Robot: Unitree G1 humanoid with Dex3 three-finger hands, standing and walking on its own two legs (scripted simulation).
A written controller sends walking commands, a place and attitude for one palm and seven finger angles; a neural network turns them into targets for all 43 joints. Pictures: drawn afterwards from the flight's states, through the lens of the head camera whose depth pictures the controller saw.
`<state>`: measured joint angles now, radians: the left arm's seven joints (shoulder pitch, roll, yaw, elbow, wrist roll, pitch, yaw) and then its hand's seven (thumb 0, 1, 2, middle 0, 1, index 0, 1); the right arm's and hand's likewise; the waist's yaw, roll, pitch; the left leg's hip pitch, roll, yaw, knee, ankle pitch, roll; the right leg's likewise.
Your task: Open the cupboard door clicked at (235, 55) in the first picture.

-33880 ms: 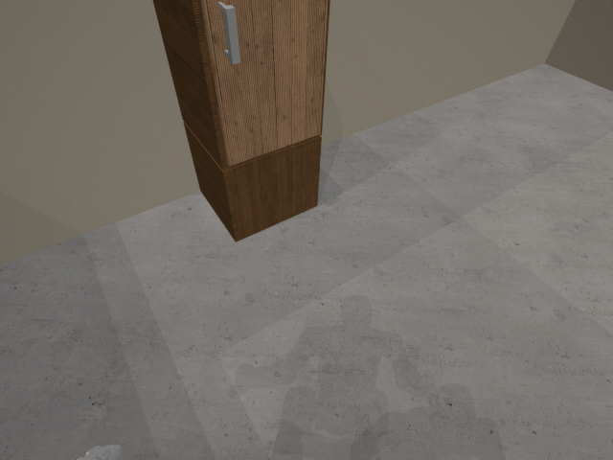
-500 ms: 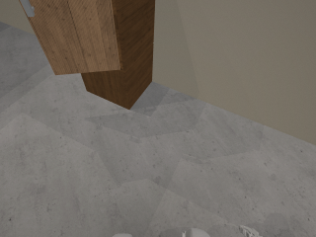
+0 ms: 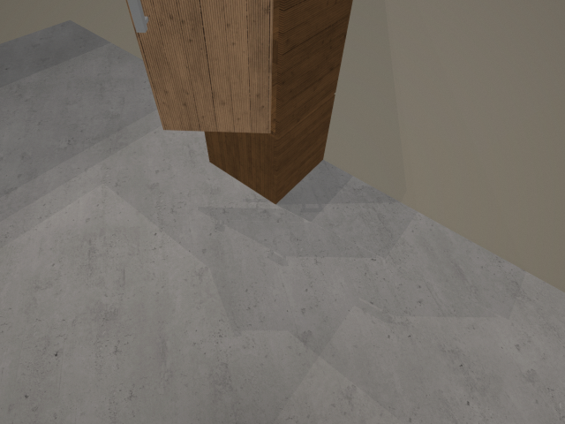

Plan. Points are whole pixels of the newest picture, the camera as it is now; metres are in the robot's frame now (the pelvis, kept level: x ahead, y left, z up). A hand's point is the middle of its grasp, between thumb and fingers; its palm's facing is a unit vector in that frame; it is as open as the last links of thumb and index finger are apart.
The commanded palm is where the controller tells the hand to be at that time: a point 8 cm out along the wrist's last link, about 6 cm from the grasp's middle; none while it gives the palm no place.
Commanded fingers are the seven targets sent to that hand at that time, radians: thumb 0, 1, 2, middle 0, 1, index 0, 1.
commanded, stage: take the last steps up to it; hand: left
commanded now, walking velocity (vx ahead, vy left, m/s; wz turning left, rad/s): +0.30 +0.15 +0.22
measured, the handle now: out of the picture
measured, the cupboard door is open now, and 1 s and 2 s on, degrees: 38 38 38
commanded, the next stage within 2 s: come to a stop and stand still in 1.26 s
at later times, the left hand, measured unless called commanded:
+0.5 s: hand (171, 378) +0.20 +0.20 -0.16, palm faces +0.09 -0.97 -0.21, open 7.4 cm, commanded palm none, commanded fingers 0.00 0.90 0.90 -0.20 -0.30 -0.20 -0.30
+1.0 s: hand (135, 325) +0.29 +0.29 -0.17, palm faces +0.13 -0.97 -0.19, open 7.4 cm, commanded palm none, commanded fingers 0.00 0.90 0.90 -0.20 -0.30 -0.20 -0.30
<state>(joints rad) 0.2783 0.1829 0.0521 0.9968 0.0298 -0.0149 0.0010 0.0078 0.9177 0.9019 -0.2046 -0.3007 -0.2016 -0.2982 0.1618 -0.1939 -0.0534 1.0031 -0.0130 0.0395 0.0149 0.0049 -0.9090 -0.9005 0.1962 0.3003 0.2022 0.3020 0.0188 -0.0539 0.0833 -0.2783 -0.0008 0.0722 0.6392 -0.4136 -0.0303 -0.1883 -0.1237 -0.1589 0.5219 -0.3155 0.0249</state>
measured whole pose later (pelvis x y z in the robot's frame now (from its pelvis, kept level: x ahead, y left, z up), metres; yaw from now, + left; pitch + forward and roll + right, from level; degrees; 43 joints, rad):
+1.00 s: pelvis +0.29 +0.11 +0.00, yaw +3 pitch +0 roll +2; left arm 0.26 0.18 0.06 1.07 0.03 -0.01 -0.02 0.01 0.92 0.90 -0.20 -0.30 -0.19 -0.30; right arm 0.24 -0.16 -0.05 1.02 -0.03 -0.07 -0.02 -0.01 -0.94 -0.90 0.20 0.30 0.21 0.30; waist 0.02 -0.03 0.06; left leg -0.21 0.01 0.17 0.43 -0.22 0.03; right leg -0.49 -0.12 -0.09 1.06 -0.35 0.00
